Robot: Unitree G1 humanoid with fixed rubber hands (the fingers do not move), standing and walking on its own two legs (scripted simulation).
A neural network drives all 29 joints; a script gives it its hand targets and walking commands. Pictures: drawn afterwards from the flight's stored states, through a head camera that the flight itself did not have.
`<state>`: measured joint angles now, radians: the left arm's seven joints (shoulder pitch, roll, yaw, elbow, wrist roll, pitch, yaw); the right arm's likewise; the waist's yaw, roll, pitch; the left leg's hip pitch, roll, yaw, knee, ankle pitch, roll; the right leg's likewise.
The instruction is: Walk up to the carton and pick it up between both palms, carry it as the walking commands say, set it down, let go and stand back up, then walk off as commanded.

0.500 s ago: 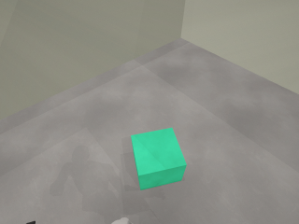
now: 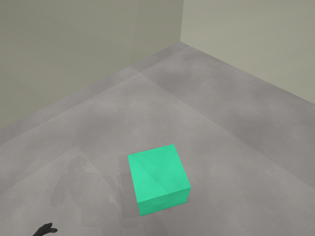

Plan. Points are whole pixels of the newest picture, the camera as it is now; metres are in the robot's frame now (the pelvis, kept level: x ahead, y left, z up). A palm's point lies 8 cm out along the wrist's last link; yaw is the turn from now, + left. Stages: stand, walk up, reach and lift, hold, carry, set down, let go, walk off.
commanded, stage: walk up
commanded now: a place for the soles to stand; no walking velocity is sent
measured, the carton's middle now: (157, 179) +0.55 +0.03 -0.63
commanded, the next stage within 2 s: none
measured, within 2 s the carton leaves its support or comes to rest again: neither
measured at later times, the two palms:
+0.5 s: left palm out of the picture +0.14 +0.32 -0.06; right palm out of the picture +0.10 -0.36 -0.05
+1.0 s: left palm out of the picture +0.08 +0.26 -0.09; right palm (308, 209) +0.23 -0.40 -0.08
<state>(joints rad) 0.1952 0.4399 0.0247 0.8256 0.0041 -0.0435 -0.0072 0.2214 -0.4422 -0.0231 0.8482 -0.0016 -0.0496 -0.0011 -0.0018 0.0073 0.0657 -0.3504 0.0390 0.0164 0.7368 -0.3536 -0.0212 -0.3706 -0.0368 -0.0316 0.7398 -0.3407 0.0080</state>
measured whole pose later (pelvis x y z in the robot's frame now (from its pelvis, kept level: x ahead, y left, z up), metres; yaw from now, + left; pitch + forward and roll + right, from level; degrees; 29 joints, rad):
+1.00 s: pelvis +0.07 -0.09 +0.00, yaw +14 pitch -2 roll +0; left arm 0.19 0.47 0.05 0.84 0.00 -0.01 -0.01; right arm 0.22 -0.46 -0.05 0.87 -0.02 -0.05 -0.01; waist 0.01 -0.01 0.09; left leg -0.36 -0.03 -0.01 0.75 -0.35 0.04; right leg -0.34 -0.07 -0.08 0.78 -0.45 -0.01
